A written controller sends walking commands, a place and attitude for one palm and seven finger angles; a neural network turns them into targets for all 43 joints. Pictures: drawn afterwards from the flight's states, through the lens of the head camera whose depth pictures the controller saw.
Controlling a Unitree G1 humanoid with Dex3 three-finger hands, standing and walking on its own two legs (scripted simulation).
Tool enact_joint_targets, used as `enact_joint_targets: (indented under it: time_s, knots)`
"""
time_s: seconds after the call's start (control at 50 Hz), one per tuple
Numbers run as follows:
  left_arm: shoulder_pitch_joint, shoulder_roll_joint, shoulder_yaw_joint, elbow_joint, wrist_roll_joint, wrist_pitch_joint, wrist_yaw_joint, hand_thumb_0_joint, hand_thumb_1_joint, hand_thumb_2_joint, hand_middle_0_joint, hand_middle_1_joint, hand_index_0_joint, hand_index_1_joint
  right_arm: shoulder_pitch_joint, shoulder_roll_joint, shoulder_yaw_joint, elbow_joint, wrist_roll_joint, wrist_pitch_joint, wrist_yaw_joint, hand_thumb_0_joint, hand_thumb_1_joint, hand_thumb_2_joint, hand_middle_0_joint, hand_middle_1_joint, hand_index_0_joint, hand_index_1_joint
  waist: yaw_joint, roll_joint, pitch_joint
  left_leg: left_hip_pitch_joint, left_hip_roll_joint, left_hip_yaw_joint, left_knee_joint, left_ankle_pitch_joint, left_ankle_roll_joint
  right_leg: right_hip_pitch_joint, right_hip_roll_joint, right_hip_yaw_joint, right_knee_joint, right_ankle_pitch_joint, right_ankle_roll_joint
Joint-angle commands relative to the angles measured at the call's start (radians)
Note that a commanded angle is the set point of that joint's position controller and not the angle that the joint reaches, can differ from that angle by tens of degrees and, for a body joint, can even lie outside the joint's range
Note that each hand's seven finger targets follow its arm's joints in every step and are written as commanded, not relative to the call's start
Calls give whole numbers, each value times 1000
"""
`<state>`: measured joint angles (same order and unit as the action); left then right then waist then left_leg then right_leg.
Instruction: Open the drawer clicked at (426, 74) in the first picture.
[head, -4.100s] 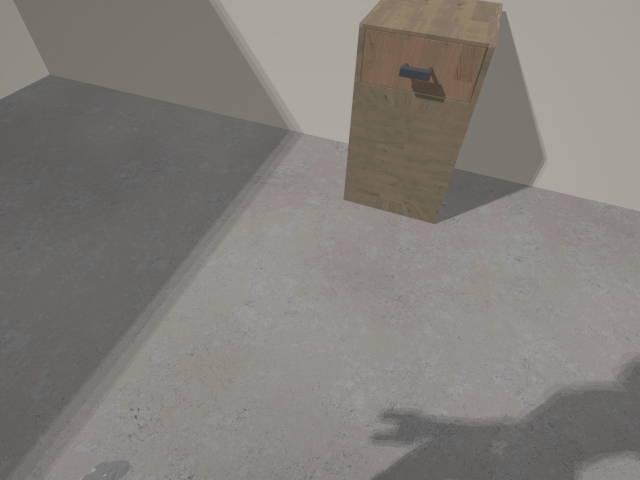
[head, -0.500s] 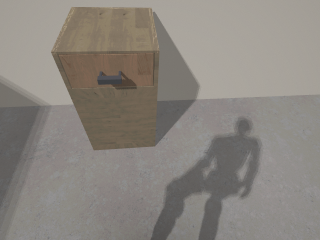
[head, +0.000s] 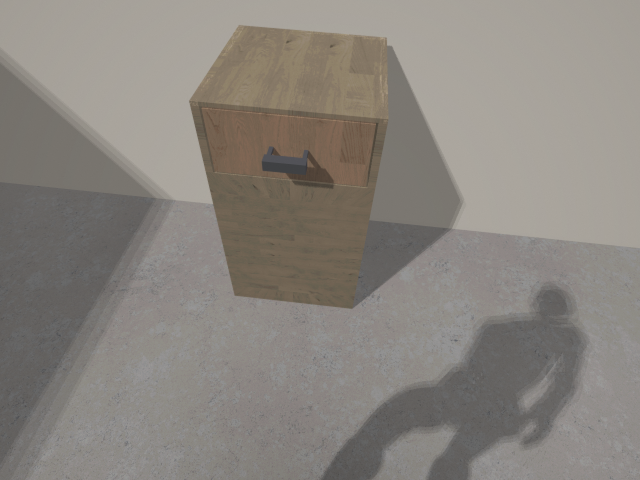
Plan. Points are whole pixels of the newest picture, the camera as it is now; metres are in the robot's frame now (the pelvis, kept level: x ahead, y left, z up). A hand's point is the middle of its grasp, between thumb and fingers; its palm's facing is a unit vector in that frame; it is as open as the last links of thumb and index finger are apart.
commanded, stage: take the last steps up to it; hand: left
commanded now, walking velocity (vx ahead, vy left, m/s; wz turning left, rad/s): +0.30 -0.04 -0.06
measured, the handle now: (286, 158) +0.79 +0.16 -0.08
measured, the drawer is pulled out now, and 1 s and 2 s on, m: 0.00 0.00 0.00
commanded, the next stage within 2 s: come to a stop and stand still in 0.64 s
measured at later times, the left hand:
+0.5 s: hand (237, 444) +0.20 +0.14 -0.17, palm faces +0.05 -0.98 -0.21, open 7.3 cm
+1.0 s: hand (232, 392) +0.28 +0.17 -0.18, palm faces +0.01 -0.99 -0.16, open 7.4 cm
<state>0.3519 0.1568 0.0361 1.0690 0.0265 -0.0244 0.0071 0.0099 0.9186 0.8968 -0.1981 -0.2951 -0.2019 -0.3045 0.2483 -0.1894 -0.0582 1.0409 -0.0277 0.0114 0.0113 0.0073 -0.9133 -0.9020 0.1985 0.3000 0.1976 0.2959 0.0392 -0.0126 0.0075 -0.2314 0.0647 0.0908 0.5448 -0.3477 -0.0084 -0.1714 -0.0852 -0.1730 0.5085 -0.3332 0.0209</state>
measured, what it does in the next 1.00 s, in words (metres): walks ahead: right foot, then left foot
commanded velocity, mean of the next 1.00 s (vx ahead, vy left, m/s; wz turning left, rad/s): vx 0.09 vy -0.05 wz -0.01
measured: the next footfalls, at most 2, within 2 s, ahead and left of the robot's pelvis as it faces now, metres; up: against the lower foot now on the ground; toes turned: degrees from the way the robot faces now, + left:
right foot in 0.36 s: +0.21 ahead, -0.14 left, +0.00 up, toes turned -10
left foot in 0.74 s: +0.34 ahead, +0.09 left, +0.00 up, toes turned +8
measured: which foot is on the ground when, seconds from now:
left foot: down 0.00-0.38, up 0.40-0.72, down 0.74-1.00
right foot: down 0.00-0.02, up 0.04-0.34, down 0.36-0.76, up 0.78-1.00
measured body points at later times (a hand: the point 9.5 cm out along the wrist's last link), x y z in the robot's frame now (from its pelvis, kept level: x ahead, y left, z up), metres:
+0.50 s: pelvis +0.14 -0.04 +0.00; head +0.15 -0.05 +0.45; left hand +0.20 +0.19 -0.15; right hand +0.10 -0.27 -0.17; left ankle +0.07 +0.09 -0.66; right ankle +0.17 -0.13 -0.73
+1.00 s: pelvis +0.26 +0.00 +0.01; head +0.30 +0.02 +0.46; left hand +0.28 +0.22 -0.16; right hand +0.32 -0.24 -0.13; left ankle +0.30 +0.08 -0.73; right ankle +0.23 -0.15 -0.67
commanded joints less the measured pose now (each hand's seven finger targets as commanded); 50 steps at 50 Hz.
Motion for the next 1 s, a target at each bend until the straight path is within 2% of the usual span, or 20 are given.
enact_joint_targets:
  time_s: [0.0,0.02,0.08,0.16,0.26,0.3,0.32,0.34,0.36,0.42,0.5,0.62,0.68,0.7,0.74,0.76,0.78,0.82,0.88,0.98]
  knots:
    - [-85,58,10,-88,-8,-9,-7,0,900,900,-200,-300,-200,-300,273,-202,-38,25,-5,-43,-26,0,-900,-900,200,300,200,300,-146,317,32,336,345,-467,-343,-33,179,-483,33,8,336,-228,-5]
    - [-144,78,18,-111,2,-8,-8,0,900,900,-200,-300,-200,-300,263,-202,-36,25,-7,-37,-28,0,-900,-900,200,300,200,300,-145,232,87,262,369,-465,-371,-103,214,-513,3,78,453,-238,-23]
    - [-143,81,28,-80,2,-7,-26,0,900,900,-200,-300,-200,-300,158,-109,-8,10,-1,-58,-38,0,-900,-900,200,300,200,300,-99,174,138,160,287,-316,-377,34,179,-501,-47,142,541,-77,-25]
    - [-111,42,21,-59,-4,1,-34,0,900,900,-200,-300,-200,-300,136,-108,-9,17,-2,-73,-41,0,-900,-900,200,300,200,300,-63,142,101,145,219,-137,-341,273,165,-375,-37,94,362,-6,-3]
    - [-124,43,27,-65,-5,-4,-36,0,900,900,-200,-300,-200,-300,132,-120,-20,40,-4,-63,-35,0,-900,-900,200,300,200,300,-49,149,96,93,211,-88,-272,231,139,-205,14,31,134,80,-11]
    - [-2,76,39,-20,-1,-14,-31,0,900,900,-200,-300,-200,-300,119,-111,-18,46,1,-60,-33,0,-900,-900,200,300,200,300,14,68,47,24,161,-42,-117,240,100,3,54,7,29,153,-26]
    - [114,126,52,15,4,-26,-25,0,900,900,-200,-300,-200,-300,116,-89,-14,45,9,-63,-28,0,-900,-900,200,300,200,300,71,-30,-9,-60,103,20,83,233,68,168,-6,98,-23,121,-54]
    - [220,235,78,41,10,-37,-11,0,900,900,-200,-300,-200,-300,146,-15,1,22,18,-70,-18,0,-900,-900,200,300,200,300,99,-323,-89,-266,-13,91,399,-50,27,337,-254,458,-152,85,-144]
    - [259,270,75,46,-11,-34,-5,0,900,900,-200,-300,-200,-300,101,-38,2,-10,20,-63,-20,0,-900,-900,200,300,200,300,100,-304,-105,-345,-30,-3,613,-266,33,322,-355,638,-269,82,-205]
    - [30,166,50,-10,-9,-30,11,0,900,900,-200,-300,-200,-300,21,-34,-7,-9,9,-51,-13,0,-900,-900,200,300,200,300,23,-129,81,-366,76,-84,704,-59,36,10,-298,491,-323,-93,-193]
    - [-43,99,27,-26,2,-42,17,0,900,900,-200,-300,-200,-300,97,22,-1,20,3,-24,-7,0,-900,-900,200,300,200,300,-63,-63,83,-220,76,-31,505,23,2,-141,-204,215,-323,161,-162]
    - [-11,138,32,-8,0,-41,10,0,900,900,-200,-300,-200,-300,5,13,8,-28,9,-41,4,0,-900,-900,200,300,200,300,-36,-89,61,-156,41,16,180,76,-3,-58,-186,184,-282,195,-181]
    - [-11,127,31,3,-7,-30,9,0,900,900,-200,-300,-200,-300,57,-5,8,-12,7,-56,-1,0,-900,-900,200,300,200,300,-66,-54,39,17,9,43,4,171,2,-93,-137,155,-187,122,-144]
    - [-9,104,27,0,-10,-24,7,0,900,900,-200,-300,-200,-300,114,-38,4,7,6,-65,-5,0,-900,-900,200,300,200,300,-86,27,18,125,21,14,-54,173,4,-141,-93,128,-84,79,-121]
    - [20,27,9,-22,-19,-19,2,0,900,900,-200,-300,-200,-300,225,-174,-20,23,-3,-64,-26,0,-900,-900,200,300,200,300,-106,355,-42,248,348,-405,-270,337,158,-323,72,19,329,-240,-31]
    - [3,36,9,-25,-14,-14,9,0,900,900,-200,-300,-200,-300,172,-157,-11,13,0,-48,-36,0,-900,-900,200,300,200,300,-86,232,-8,156,365,-391,-282,397,203,-297,44,109,403,-282,-39]
    - [6,24,4,-1,-11,3,17,0,900,900,-200,-300,-200,-300,87,-115,6,-1,1,-48,-48,0,-900,-900,200,300,200,300,-55,270,26,58,327,-323,-295,498,177,-252,2,153,423,-235,-32]
    - [21,25,3,23,-14,14,19,0,900,900,-200,-300,-200,-300,16,-71,22,-13,5,-48,-61,0,-900,-900,200,300,200,300,-34,163,26,40,293,-217,-253,752,173,-198,-11,164,390,-172,-8]
    - [13,57,13,7,-12,45,23,0,900,900,-200,-300,-200,-300,14,-115,-1,-16,15,-30,-73,0,-900,-900,200,300,200,300,-41,85,-38,150,305,-148,-202,962,188,-228,5,154,405,-128,11]
    - [-27,77,39,-49,-4,79,23,0,900,900,-200,-300,-200,-300,-5,-138,-20,-32,11,-7,-74,0,-900,-900,200,300,200,300,-43,115,-83,152,300,-90,-183,888,193,-297,34,187,571,-94,21]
